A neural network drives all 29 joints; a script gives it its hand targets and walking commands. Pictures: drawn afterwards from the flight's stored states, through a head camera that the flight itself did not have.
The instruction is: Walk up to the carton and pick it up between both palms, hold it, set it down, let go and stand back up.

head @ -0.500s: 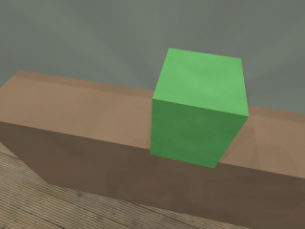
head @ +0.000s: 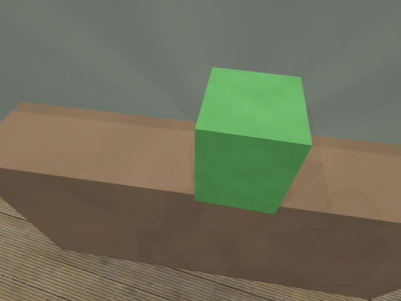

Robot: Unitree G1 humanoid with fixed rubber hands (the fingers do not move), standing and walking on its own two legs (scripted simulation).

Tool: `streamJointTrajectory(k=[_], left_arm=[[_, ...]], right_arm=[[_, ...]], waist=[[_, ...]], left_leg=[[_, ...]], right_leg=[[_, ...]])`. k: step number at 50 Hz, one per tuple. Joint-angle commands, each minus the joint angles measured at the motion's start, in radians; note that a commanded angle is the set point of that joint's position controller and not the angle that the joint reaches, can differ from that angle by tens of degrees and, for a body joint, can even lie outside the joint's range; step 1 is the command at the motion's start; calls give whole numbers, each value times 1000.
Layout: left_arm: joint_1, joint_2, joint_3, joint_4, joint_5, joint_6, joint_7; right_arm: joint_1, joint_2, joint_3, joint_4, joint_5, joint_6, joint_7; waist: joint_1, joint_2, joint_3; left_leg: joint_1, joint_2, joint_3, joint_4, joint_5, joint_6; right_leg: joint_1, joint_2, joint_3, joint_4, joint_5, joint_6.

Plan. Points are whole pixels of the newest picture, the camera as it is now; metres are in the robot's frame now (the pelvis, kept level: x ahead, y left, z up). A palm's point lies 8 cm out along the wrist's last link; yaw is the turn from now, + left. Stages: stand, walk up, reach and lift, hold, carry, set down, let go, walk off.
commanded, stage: walk up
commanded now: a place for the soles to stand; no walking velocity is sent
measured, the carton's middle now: (244, 142) +0.45 -0.09 +0.05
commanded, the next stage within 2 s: reach and lift in 0.30 s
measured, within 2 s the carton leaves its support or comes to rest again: neither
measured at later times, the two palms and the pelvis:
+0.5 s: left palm out of the picture +0.14 +0.24 -0.16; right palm out of the picture +0.10 -0.26 -0.15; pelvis -0.03 -0.01 -0.03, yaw -5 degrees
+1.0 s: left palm (113, 294) +0.16 +0.19 -0.11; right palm out of the picture +0.14 -0.25 -0.10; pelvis -0.03 -0.05 -0.01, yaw -8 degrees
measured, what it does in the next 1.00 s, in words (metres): shifts its weight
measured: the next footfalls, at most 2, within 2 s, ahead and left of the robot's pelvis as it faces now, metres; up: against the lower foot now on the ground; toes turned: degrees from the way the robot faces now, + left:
none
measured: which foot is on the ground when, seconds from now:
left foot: down 0.00-1.00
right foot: down 0.00-1.00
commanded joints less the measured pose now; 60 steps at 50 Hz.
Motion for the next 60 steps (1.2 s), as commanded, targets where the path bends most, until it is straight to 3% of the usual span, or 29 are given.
streamJointTrajectory(k=[1,15,16,17,18,19,21,23,24,25,26,27,28,29,31,32,33,34,36,38,39,41,43,46,50,56,58,60], left_arm=[[79,120,17,-11,2,-14,8],[114,104,6,20,3,-25,15],[-744,268,-63,-384,-84,121,-16],[-572,269,-78,-361,-95,191,-6],[-522,263,-51,-427,-84,248,0],[-484,249,-28,-483,-82,308,19],[-546,220,51,-604,-86,459,52],[-553,177,79,-656,-87,639,52],[-510,153,65,-622,-89,713,40],[-419,123,60,-594,-96,763,18],[-285,95,71,-601,-100,789,-12],[-161,63,99,-668,-96,801,-44],[-121,16,83,-738,-53,820,-59],[-62,0,114,-818,11,822,-76],[-51,47,185,-875,121,787,-85],[-73,73,213,-870,145,751,-78],[-136,88,225,-823,158,714,-55],[-192,109,240,-785,148,666,-34],[-339,159,232,-711,81,568,5],[-437,167,218,-660,46,501,19],[-466,171,219,-663,36,474,21],[-512,192,203,-711,0,432,25],[-515,230,174,-785,-42,415,24],[-453,252,122,-847,-86,419,8],[-334,255,86,-812,-108,443,-24],[-167,208,111,-735,-41,434,-71],[-146,189,114,-749,-19,420,-78],[-158,176,105,-782,-10,403,-71]], right_arm=[[26,-127,-21,-28,0,-18,-7],[51,-116,-13,3,-1,-20,-6],[-693,-114,-217,-163,-116,-22,51],[-513,-141,-289,-160,-192,47,101],[-496,-169,-302,-218,-199,85,126],[-429,-175,-284,-234,-188,113,146],[-423,-149,-247,-208,-166,134,169],[-424,-124,-190,-162,-88,188,167],[-426,-125,-158,-139,-26,228,150],[-408,-123,-121,-133,52,265,126],[-356,-123,-98,-147,122,290,101],[-279,-109,-102,-226,171,303,84],[-247,-110,-109,-259,175,294,59],[-217,-120,-86,-324,182,272,31],[-264,-114,-76,-332,147,185,6],[-319,-101,-85,-319,111,128,17],[-373,-92,-78,-271,61,67,39],[-436,-70,-73,-274,14,10,57],[-569,28,-77,-325,-79,-65,69],[-580,101,-120,-413,-139,-65,54],[-546,131,-137,-460,-154,-56,41],[-475,144,-156,-531,-164,-23,8],[-418,112,-157,-564,-141,19,-23],[-367,60,-147,-527,-78,63,-50],[-329,70,-89,-472,9,92,-67],[-246,70,-18,-471,80,92,-76],[-238,67,-20,-490,82,78,-71],[-240,66,-43,-524,65,63,-59]], waist=[[8,28,36],[7,16,36],[-102,-179,-159],[-86,-158,-51],[-62,-218,-123],[-28,-139,-179],[-4,9,-283],[37,113,-452],[48,111,-530],[39,101,-586],[22,84,-623],[4,74,-613],[-2,65,-554],[11,75,-473],[15,132,-340],[21,144,-269],[41,132,-168],[57,80,-118],[92,-66,-74],[132,-154,-83],[142,-168,-127],[124,-155,-259],[79,-122,-378],[40,-38,-466],[34,-13,-410],[42,-40,-217],[47,-34,-176],[53,-24,-136]], left_leg=[[-105,85,-102,-138,100,32],[-69,105,-84,-143,175,35],[-346,68,116,-87,-24,15],[-485,59,139,-61,-186,25],[-445,54,145,-117,-186,23],[-420,54,137,-110,-159,28],[-476,77,83,13,-76,46],[-350,96,35,131,220,26],[-255,95,22,205,430,3],[-185,84,15,262,562,-31],[-127,77,13,276,615,-60],[-16,83,14,176,394,-90],[-17,90,1,158,345,-95],[34,88,-25,89,315,-110],[56,89,-16,-39,276,-76],[72,93,-12,-138,117,-68],[-36,86,31,-188,72,-47],[-60,78,65,-189,43,-41],[-18,67,127,-109,-13,-27],[-108,60,161,-62,-26,12],[-154,57,166,-41,-22,19],[-226,53,172,-24,9,27],[-244,48,175,-35,41,45],[-202,41,167,-68,139,57],[-105,32,136,-100,277,33],[119,21,113,-173,381,-1],[167,22,119,-191,376,-10],[197,29,132,-203,338,-17]], right_leg=[[25,-109,151,-129,0,-58],[8,-104,167,-111,86,-47],[-332,45,183,201,23,4],[-335,14,191,271,-104,-30],[-226,29,182,240,-102,-24],[-186,11,197,241,-53,-38],[-312,-32,238,342,69,-62],[-405,-32,248,400,191,-81],[-408,-8,254,412,315,-84],[-374,18,263,428,449,-79],[-326,44,270,413,535,-79],[-249,66,293,286,371,-107],[-249,60,301,249,404,-114],[-143,53,368,191,447,-108],[-42,76,345,152,433,-114],[-63,86,316,111,267,-121],[-27,80,299,77,205,-120],[-55,72,289,42,158,-98],[-245,39,283,-52,19,-20],[-239,-1,344,-72,-59,42],[-187,-29,399,-68,-73,67],[-60,-65,465,-29,8,99],[32,-74,486,29,226,120],[95,-50,456,83,526,117],[119,-25,398,32,632,102],[44,-1,302,-120,568,60],[5,9,284,-156,481,41],[-66,28,268,-191,310,18]])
